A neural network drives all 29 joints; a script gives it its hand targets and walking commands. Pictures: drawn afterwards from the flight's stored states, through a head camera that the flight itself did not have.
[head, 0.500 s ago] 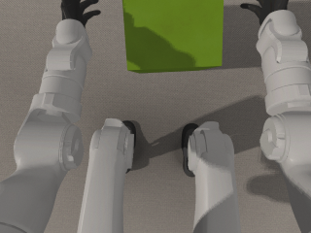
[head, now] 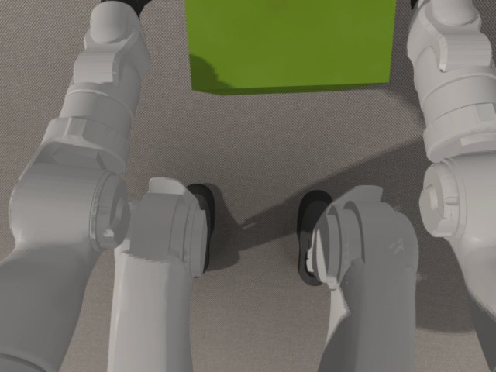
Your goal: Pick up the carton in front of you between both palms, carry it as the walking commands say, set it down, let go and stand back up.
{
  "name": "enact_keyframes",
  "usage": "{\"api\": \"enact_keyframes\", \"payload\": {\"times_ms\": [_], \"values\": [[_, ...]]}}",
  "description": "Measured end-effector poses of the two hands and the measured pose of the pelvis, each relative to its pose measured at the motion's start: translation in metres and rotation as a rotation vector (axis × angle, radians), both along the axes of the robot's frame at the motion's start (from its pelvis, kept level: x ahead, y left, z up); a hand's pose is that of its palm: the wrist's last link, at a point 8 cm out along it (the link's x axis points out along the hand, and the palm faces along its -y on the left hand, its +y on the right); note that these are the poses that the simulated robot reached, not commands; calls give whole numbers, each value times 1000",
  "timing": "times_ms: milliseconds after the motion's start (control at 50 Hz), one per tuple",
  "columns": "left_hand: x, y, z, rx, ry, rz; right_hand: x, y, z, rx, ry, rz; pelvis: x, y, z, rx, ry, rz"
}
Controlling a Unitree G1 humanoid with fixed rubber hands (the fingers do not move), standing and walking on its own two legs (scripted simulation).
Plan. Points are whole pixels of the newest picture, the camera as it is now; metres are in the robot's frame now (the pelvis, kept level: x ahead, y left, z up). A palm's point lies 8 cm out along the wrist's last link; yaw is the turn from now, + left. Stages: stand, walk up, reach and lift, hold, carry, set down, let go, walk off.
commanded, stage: reach and lift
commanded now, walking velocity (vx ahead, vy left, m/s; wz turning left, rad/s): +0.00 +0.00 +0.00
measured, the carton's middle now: (280, 14) +0.53 -0.03 -0.24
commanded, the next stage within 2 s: none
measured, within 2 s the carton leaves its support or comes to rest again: leaves its support in 0.54 s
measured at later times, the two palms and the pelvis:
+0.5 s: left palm out of the picture +0.53 +0.13 -0.17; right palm out of the picture +0.55 -0.17 -0.17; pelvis -0.01 +0.00 +0.00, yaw +0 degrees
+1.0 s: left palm out of the picture +0.50 +0.13 +0.01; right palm out of the picture +0.50 -0.17 +0.01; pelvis -0.01 +0.01 +0.08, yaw -2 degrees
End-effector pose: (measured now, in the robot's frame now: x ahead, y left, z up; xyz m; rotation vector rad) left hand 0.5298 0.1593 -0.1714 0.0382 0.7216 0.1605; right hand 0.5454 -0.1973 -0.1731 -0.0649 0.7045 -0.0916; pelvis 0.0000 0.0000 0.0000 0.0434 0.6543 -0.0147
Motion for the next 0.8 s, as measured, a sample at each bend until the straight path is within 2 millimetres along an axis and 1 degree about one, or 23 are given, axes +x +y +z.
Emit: {"api": "enact_keyframes", "payload": {"times_ms": [180, 220, 280, 300, 400, 500, 600, 660, 700, 740, 800], "values": [[-5, -10, 2, -15, 13, -18, -9, 4, 2, 5, 21, 3, -6, 2, 5, -4, 12, 1], [-4, -16, 2, -25, 11, -29, -8, 10, 2, 12, 20, 16, -7, 3, 6, -4, 9, 1], [-1, -31, 3, -45, 8, -54, -5, 20, 3, 17, 16, 26, -9, 2, 8, -6, 3, 0], [-1, -32, 3, -37, 11, -39, -5, 21, 3, 11, 20, 21, -10, 2, 8, -6, 1, -1], [1, -33, 4, -33, 17, 0, -1, 23, 5, -2, 38, 24, -10, 2, 8, -5, -7, -3], [4, -31, 6, -35, 34, -11, 1, 26, 7, 9, 61, 38, -6, 1, 2, -6, -13, -2], [7, -28, 19, -42, 18, 2, -3, 28, 12, 25, 48, 33, -1, 0, -2, -7, -2, 1], [5, -29, 34, -42, -13, 29, -6, 29, 25, 33, 21, 19, 0, 1, -1, -9, 8, -1], [2, -31, 47, -51, -36, 32, -9, 28, 40, 39, -3, 9, 0, 1, 1, -11, 17, -4], [-2, -33, 64, -60, -59, 32, -13, 25, 60, 45, -25, -5, -1, 2, 6, -12, 26, -8], [-9, -36, 96, -72, -80, 30, -22, 22, 94, 54, -45, -27, -3, 3, 18, -12, 38, -16]]}}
